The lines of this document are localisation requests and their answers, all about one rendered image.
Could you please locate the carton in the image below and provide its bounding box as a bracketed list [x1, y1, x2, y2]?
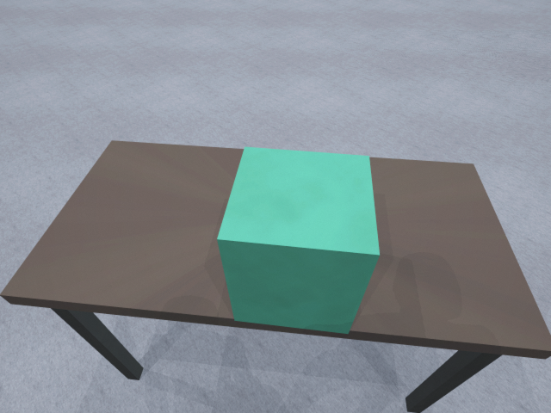
[217, 147, 380, 334]

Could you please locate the table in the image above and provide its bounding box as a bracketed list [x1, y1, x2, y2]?
[0, 140, 551, 413]

